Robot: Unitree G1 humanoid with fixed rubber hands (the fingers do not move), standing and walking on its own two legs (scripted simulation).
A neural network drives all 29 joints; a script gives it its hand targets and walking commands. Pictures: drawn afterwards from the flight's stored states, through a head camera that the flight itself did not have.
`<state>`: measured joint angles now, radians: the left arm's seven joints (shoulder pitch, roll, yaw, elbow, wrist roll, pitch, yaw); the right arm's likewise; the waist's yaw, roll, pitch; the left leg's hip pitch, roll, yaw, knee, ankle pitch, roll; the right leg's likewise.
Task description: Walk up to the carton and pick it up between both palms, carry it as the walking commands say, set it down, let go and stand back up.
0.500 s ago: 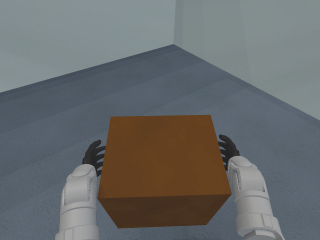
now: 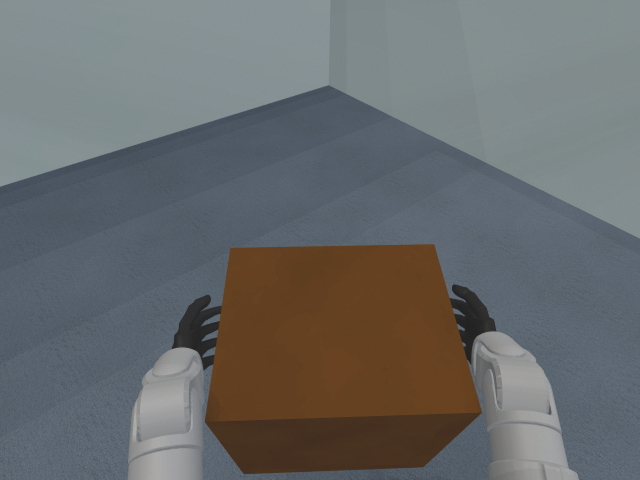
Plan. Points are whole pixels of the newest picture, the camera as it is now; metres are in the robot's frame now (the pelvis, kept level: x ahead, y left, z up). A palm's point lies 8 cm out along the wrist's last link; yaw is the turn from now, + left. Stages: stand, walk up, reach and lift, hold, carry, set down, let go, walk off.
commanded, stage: reach and lift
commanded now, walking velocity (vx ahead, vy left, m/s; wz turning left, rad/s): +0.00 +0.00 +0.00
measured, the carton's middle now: (333, 365) +0.29 -0.01 -0.03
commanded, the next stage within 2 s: hold in 0.32 s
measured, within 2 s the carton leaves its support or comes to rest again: neither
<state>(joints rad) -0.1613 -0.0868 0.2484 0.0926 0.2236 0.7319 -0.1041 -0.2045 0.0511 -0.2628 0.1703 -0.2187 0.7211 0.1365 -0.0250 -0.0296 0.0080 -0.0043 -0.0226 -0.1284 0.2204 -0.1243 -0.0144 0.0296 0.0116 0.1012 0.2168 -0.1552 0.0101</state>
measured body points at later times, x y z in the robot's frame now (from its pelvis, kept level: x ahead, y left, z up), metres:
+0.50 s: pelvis +0.01 +0.00 +0.00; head -0.02 +0.03 +0.45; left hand +0.31 +0.19 +0.02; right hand +0.30 -0.18 +0.03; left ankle +0.01 +0.13 -0.75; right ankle -0.02 -0.13 -0.75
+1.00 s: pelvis +0.01 +0.01 -0.01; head -0.02 +0.02 +0.43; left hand +0.28 +0.22 +0.07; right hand +0.32 -0.14 +0.09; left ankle -0.01 +0.12 -0.72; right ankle -0.02 -0.12 -0.75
